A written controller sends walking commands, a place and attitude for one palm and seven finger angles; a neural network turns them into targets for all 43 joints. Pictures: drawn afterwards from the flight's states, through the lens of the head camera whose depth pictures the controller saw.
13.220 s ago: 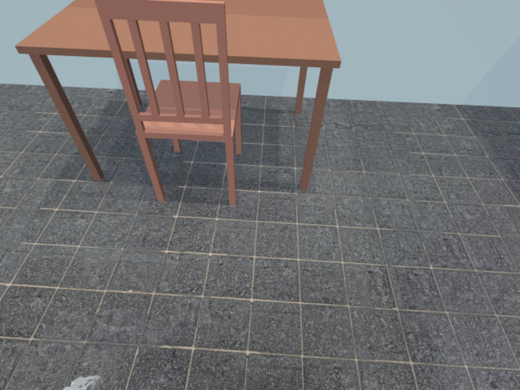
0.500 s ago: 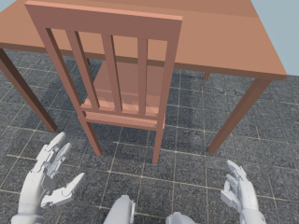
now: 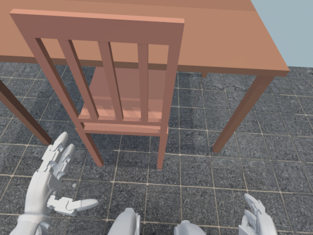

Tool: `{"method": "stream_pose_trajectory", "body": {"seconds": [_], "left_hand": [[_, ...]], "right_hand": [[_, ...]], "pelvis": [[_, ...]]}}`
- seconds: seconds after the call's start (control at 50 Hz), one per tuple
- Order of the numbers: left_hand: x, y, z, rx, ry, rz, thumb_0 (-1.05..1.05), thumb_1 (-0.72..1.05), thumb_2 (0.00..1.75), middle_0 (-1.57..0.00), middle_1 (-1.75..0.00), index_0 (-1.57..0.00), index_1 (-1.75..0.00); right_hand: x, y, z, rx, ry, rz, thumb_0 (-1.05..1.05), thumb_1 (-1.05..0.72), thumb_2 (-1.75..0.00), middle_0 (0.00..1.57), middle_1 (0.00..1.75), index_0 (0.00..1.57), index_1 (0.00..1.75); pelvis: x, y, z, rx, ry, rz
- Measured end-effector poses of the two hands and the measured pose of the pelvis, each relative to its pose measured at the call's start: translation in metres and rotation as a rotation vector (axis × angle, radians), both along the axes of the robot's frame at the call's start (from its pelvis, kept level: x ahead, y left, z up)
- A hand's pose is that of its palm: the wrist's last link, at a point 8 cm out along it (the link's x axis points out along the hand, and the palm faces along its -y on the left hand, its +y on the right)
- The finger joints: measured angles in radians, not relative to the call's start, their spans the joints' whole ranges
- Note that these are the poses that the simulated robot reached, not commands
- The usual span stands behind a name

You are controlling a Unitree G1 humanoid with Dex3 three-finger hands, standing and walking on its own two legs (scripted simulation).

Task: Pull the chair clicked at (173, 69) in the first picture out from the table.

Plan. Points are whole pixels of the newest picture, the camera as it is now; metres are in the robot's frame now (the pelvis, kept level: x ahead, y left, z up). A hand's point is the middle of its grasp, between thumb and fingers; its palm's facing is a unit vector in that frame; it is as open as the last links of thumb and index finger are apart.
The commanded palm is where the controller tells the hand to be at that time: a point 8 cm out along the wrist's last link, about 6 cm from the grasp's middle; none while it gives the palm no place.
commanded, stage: raise the hand toward the chair's back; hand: left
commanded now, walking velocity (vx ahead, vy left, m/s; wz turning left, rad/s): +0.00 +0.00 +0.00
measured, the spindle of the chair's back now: (113, 88) +0.54 +0.16 +0.02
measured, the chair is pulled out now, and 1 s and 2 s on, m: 0.00 0.00 0.00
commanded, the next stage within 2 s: aim the fingers beside a spindle in 1.02 s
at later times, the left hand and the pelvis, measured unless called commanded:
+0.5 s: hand (59, 174) +0.24 +0.23 +0.05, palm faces +0.01 -1.00 -0.04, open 16.9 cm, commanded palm +0.22 +0.28 +0.06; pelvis +0.01 +0.02 +0.01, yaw +1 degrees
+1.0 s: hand (64, 171) +0.25 +0.22 +0.05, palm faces +0.01 -1.00 -0.04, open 16.9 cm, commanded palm +0.23 +0.27 +0.06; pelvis +0.01 +0.01 +0.01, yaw +0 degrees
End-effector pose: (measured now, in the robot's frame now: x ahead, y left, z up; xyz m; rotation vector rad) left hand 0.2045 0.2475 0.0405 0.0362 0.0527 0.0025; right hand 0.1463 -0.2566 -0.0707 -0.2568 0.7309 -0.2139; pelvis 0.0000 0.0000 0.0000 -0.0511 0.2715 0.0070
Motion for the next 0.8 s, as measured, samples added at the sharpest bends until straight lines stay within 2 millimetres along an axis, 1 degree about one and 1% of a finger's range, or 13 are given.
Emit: {"method": "stream_pose_trajectory", "body": {"seconds": [0.12,0.2,0.28,0.36,0.46,0.6,0.7,0.8], "left_hand": [[0.002,0.010,0.004,0.001,-0.020,0.010,0.00,-0.30,0.38,-0.08,-0.11,-0.08,-0.11],[0.004,0.016,0.007,0.001,-0.016,0.007,0.00,-0.38,0.35,-0.08,-0.10,-0.07,-0.10],[0.006,0.022,0.009,-0.001,-0.010,0.012,-0.01,-0.44,0.32,-0.07,-0.09,-0.06,-0.09],[0.009,0.028,0.011,0.002,-0.010,0.015,-0.01,-0.47,0.31,-0.07,-0.08,-0.06,-0.09],[0.016,0.033,0.013,0.006,-0.009,0.010,-0.01,-0.49,0.30,-0.06,-0.08,-0.06,-0.08],[0.026,0.037,0.017,0.005,-0.012,0.006,-0.01,-0.49,0.30,-0.06,-0.08,-0.06,-0.08],[0.029,0.034,0.015,0.001,-0.005,0.001,-0.01,-0.49,0.30,-0.06,-0.08,-0.06,-0.08],[0.028,0.030,0.017,0.009,-0.011,0.001,-0.01,-0.49,0.30,-0.06,-0.08,-0.06,-0.08]], "right_hand": [[0.027,0.021,0.012,0.009,-0.060,0.061,0.01,-0.90,-0.90,0.20,0.30,0.20,0.29],[0.040,0.038,0.017,0.029,-0.085,0.099,0.01,-0.90,-0.90,0.20,0.30,0.20,0.29],[0.045,0.051,0.019,0.045,-0.088,0.126,0.01,-0.90,-0.90,0.20,0.30,0.20,0.30],[0.043,0.057,0.019,0.050,-0.074,0.137,0.01,-0.90,-0.90,0.20,0.30,0.20,0.30],[0.035,0.055,0.016,0.044,-0.042,0.125,0.01,-0.90,-0.90,0.21,0.30,0.20,0.30],[0.020,0.042,0.016,0.023,-0.002,0.083,0.01,-0.90,-0.90,0.21,0.30,0.20,0.30],[0.014,0.033,0.018,0.012,0.007,0.062,0.01,-0.90,-0.90,0.20,0.30,0.20,0.30],[0.014,0.029,0.018,0.012,0.003,0.053,0.01,-0.90,-0.90,0.20,0.30,0.20,0.30]], "pelvis": [[0.001,0.008,0.001,-0.011,-0.004,0.009],[0.002,0.012,0.003,-0.018,-0.009,0.014],[0.004,0.015,0.005,-0.022,-0.012,0.018],[0.005,0.018,0.006,-0.026,-0.013,0.021],[0.007,0.020,0.008,-0.028,-0.015,0.021],[0.010,0.020,0.012,-0.025,-0.015,0.016],[0.011,0.020,0.013,-0.023,-0.015,0.013],[0.012,0.018,0.013,-0.019,-0.015,0.010]]}}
